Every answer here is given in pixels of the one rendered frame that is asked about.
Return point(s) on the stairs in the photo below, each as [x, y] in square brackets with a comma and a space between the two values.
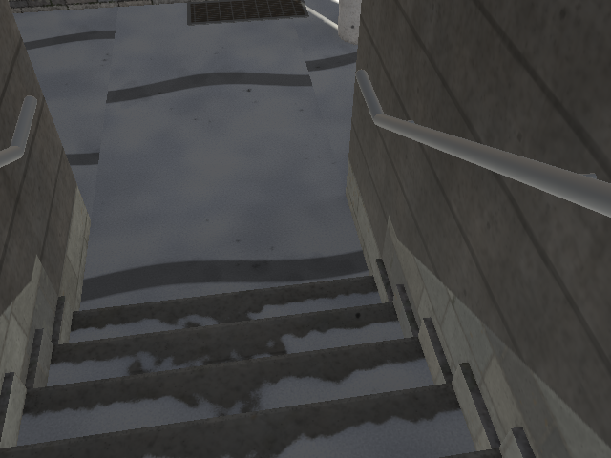
[311, 370]

